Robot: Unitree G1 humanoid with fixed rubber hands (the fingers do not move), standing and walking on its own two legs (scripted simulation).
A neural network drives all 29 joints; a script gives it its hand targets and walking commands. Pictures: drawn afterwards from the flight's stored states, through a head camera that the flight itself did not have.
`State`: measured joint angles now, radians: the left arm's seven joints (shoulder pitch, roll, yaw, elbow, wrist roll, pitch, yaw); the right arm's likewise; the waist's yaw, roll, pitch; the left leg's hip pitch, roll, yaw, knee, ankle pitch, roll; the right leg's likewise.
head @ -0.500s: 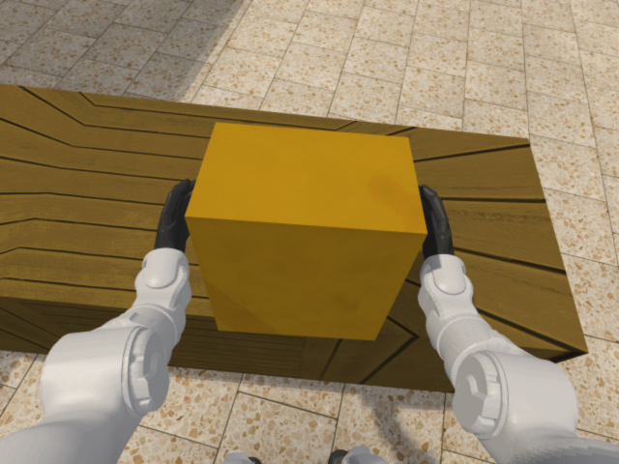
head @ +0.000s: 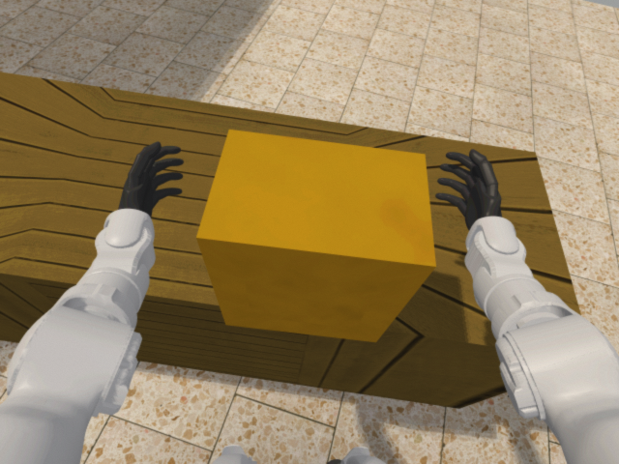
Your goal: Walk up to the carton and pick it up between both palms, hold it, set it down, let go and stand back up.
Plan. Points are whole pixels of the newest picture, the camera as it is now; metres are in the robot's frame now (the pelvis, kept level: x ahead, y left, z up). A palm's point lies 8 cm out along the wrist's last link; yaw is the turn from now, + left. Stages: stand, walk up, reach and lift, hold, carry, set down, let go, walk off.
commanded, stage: set down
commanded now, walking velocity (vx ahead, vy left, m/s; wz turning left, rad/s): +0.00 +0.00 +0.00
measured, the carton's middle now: (312, 250) +0.42 +0.00 -0.02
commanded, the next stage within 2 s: none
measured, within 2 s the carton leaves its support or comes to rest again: neither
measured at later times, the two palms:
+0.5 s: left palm (103, 150) +0.44 +0.24 +0.14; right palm (519, 171) +0.44 -0.22 +0.15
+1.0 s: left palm (88, 135) +0.43 +0.24 +0.17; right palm (527, 162) +0.43 -0.22 +0.17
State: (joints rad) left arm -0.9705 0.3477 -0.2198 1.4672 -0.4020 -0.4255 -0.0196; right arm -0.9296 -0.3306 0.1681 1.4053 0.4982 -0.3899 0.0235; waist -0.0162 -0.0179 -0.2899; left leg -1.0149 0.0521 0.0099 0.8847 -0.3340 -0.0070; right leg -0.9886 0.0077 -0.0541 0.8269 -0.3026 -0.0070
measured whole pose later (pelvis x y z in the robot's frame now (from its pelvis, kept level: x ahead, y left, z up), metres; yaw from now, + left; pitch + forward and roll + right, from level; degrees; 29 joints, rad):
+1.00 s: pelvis +0.02 -0.01 +0.06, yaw +1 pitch +8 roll -1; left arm -0.87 0.41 -0.09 1.16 -0.30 -0.05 -0.05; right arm -0.80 -0.36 0.14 1.12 0.46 -0.06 -0.03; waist -0.01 -0.03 -0.13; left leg -0.41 0.04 0.02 0.46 -0.19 -0.01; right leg -0.37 0.02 -0.05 0.38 -0.16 -0.01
